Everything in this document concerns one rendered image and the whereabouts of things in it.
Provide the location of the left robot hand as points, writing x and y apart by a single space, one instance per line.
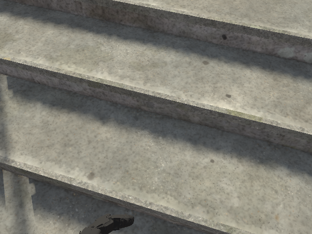
108 223

